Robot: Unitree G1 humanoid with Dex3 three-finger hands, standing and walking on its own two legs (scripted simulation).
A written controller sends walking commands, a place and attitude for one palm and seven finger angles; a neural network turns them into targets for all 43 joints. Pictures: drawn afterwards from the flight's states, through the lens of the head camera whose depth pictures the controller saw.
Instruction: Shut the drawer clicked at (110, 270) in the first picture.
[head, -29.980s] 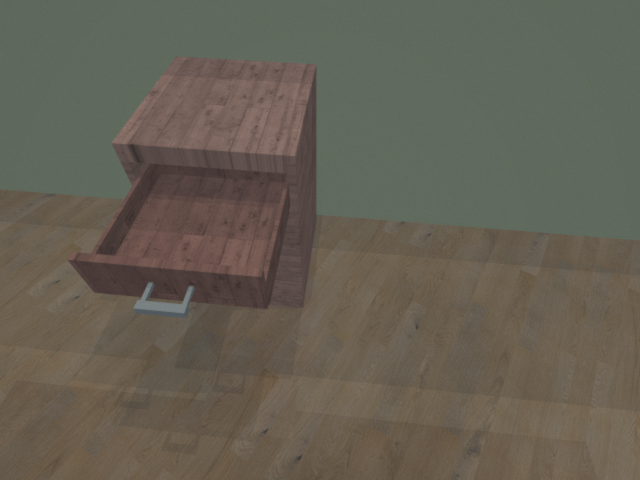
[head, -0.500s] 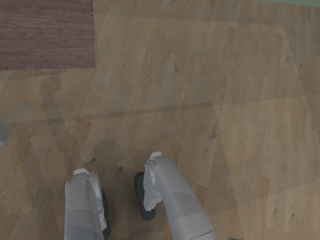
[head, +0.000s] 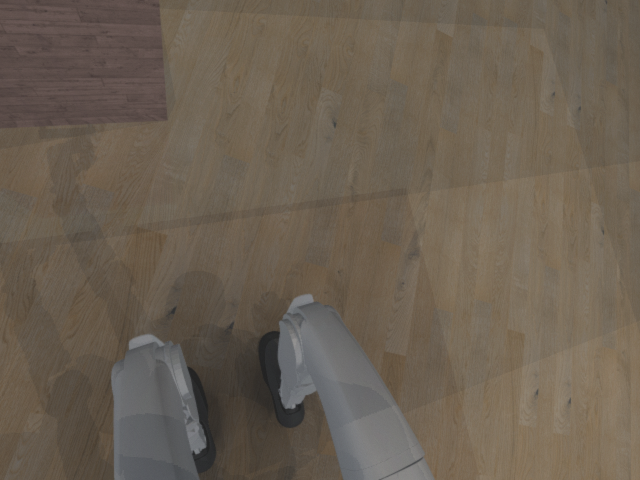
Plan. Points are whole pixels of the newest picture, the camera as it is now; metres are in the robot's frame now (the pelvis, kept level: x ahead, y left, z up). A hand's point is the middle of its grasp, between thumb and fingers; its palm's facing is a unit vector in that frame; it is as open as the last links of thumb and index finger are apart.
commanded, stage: pull the fist back off the drawer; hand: left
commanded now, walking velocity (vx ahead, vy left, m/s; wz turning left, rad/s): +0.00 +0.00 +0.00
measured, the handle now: out of the picture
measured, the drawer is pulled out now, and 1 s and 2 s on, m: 0.00 0.00 0.00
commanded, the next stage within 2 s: draw the hand back to the body in 0.38 s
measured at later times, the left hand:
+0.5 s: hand out of the picture +0.60 +0.25 +0.05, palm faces +0.11 -0.99 -0.02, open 3.3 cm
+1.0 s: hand out of the picture +0.43 +0.24 +0.21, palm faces +0.06 -1.00 -0.04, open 3.3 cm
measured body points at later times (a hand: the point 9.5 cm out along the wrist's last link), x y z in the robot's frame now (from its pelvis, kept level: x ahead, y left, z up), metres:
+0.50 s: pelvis +0.04 +0.00 +0.03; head +0.27 +0.07 +0.41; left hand +0.59 +0.30 +0.06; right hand +0.09 -0.27 -0.06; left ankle +0.07 +0.08 -0.49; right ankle +0.10 -0.11 -0.49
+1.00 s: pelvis +0.07 +0.00 +0.16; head +0.16 +0.04 +0.60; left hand +0.42 +0.30 +0.22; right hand +0.25 -0.23 +0.07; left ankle +0.07 +0.08 -0.49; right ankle +0.10 -0.11 -0.49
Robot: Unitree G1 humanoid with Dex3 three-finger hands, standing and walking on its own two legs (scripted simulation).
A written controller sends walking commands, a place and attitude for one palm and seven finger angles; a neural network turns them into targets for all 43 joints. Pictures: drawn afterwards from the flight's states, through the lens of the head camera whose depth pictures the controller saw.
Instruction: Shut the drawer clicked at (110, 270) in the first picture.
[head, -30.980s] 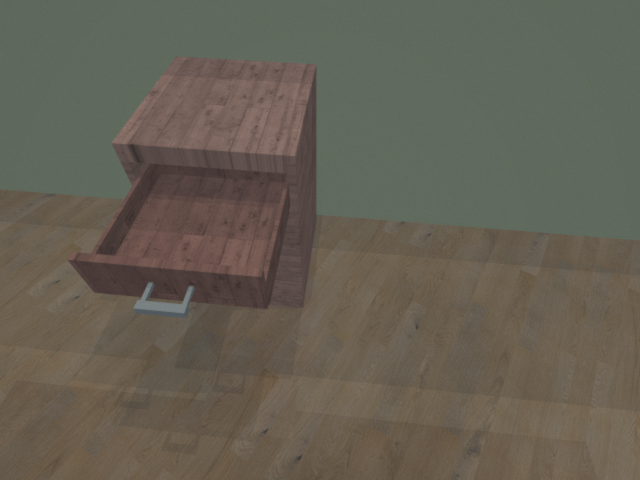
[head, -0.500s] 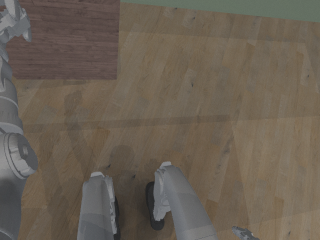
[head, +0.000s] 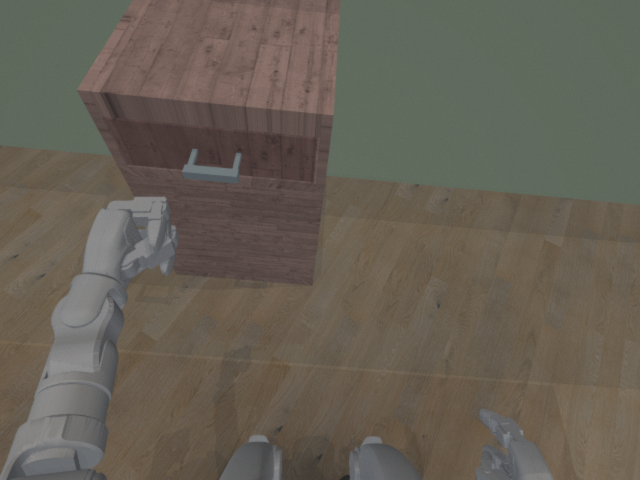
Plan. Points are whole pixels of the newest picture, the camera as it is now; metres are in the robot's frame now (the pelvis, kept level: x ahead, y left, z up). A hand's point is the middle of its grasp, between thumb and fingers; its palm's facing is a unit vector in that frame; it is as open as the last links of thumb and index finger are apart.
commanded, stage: draw the hand back to the body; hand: left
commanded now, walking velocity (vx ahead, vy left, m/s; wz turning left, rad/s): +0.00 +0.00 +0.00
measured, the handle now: (213, 165) +0.66 +0.20 -0.11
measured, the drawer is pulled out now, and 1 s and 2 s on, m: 0.00 0.00 0.00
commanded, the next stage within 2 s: step back with the hand held close in 0.86 s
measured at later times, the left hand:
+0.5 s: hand (45, 287) +0.27 +0.22 +0.18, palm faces +0.28 -0.90 -0.33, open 3.3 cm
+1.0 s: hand out of the picture +0.20 +0.21 +0.24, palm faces +0.40 -0.83 -0.38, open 3.3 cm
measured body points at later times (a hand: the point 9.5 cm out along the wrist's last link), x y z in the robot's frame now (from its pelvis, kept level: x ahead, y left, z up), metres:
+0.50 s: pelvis +0.04 +0.00 +0.08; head +0.03 -0.03 +0.53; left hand +0.25 +0.27 +0.20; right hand +0.22 -0.21 +0.00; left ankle +0.00 +0.08 -0.65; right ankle +0.01 -0.11 -0.65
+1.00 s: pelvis +0.02 -0.03 +0.08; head -0.01 -0.06 +0.53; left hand +0.17 +0.25 +0.26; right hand +0.20 -0.25 +0.00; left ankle +0.00 +0.08 -0.65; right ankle +0.01 -0.11 -0.65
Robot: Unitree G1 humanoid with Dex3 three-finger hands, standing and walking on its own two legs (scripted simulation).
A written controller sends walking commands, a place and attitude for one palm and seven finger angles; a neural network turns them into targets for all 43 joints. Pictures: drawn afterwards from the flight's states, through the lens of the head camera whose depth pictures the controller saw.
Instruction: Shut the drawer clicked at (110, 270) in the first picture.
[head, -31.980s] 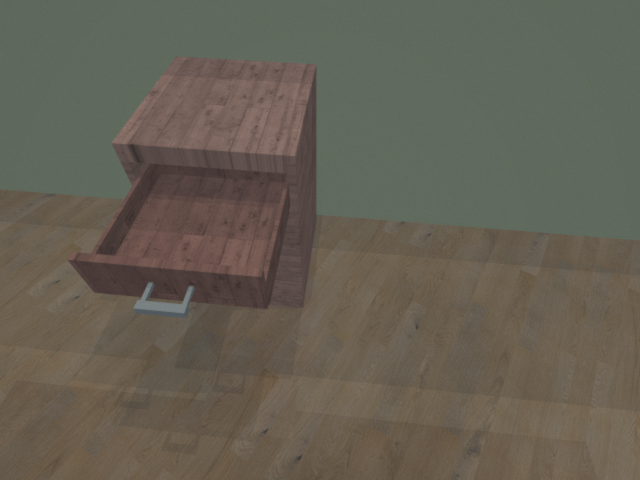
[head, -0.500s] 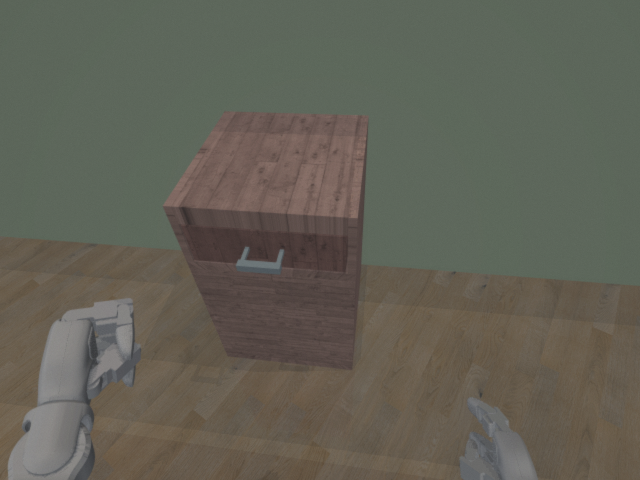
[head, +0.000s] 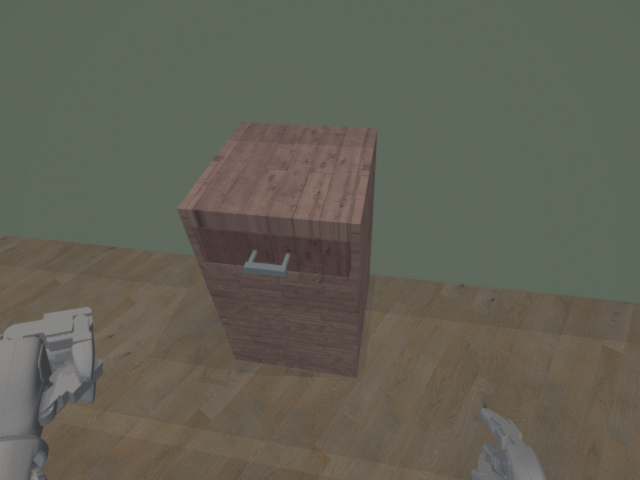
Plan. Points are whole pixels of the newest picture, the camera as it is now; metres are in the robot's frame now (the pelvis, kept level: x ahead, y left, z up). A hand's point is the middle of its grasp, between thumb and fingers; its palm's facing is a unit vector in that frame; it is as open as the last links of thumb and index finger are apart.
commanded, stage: step back with the hand held close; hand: left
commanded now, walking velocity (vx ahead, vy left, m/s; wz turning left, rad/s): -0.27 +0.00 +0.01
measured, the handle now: (267, 262) +0.64 +0.22 -0.20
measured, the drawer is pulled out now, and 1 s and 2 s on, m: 0.00 0.00 0.00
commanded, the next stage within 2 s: stop stepping back and stand still in 1.84 s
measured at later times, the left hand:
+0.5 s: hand (33, 382) +0.15 +0.27 +0.17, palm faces +0.34 -0.80 -0.50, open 3.3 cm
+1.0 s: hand out of the picture +0.10 +0.29 +0.17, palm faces +0.39 -0.77 -0.51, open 3.3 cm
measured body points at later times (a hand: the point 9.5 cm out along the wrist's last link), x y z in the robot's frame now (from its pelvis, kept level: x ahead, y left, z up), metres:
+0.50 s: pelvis -0.04 +0.03 +0.00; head -0.03 +0.02 +0.45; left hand +0.12 +0.31 +0.20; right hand +0.12 -0.21 -0.09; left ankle -0.02 +0.11 -0.74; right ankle -0.01 -0.09 -0.74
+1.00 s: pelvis -0.10 +0.04 -0.02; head -0.07 +0.06 +0.43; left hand +0.07 +0.33 +0.19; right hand +0.08 -0.20 -0.09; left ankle -0.02 +0.11 -0.74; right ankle -0.04 -0.09 -0.74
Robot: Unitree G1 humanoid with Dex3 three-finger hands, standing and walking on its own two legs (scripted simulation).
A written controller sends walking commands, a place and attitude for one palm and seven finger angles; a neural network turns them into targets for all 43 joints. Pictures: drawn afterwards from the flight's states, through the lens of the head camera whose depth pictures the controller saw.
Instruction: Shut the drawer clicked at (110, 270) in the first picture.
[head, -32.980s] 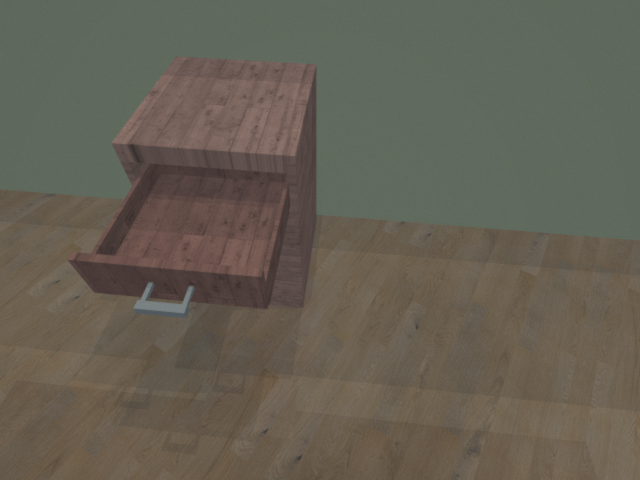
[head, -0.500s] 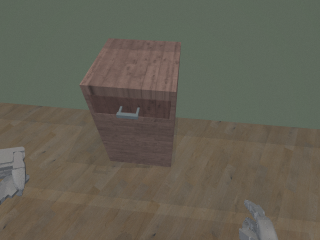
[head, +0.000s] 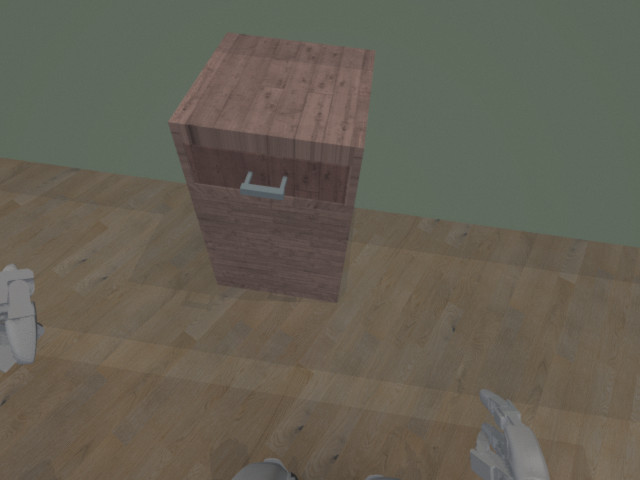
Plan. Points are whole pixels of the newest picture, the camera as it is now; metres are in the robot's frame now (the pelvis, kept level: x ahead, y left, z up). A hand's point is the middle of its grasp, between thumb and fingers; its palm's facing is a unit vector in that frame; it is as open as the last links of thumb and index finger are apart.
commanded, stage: step back with the hand held close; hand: left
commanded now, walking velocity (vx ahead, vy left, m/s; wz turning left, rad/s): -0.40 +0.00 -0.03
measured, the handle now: (264, 185) +0.75 +0.16 -0.18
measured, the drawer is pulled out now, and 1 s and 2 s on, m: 0.00 0.00 0.00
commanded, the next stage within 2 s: stop stepping back and stand still in 0.84 s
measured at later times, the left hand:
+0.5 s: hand (27, 416) +0.14 +0.22 +0.18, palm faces +0.33 -0.83 -0.44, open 3.3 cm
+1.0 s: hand out of the picture +0.03 +0.22 +0.19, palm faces +0.29 -0.86 -0.42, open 3.2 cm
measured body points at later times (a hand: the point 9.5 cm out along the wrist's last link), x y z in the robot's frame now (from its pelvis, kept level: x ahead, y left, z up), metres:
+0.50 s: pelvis -0.05 -0.01 +0.00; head -0.01 +0.02 +0.45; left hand +0.12 +0.26 +0.20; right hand +0.12 -0.25 -0.08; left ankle +0.04 +0.07 -0.72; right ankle -0.09 -0.14 -0.72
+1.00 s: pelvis -0.17 +0.00 +0.01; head -0.16 +0.03 +0.46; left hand +0.01 +0.27 +0.21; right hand -0.04 -0.26 -0.07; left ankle -0.14 +0.09 -0.70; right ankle -0.21 -0.13 -0.72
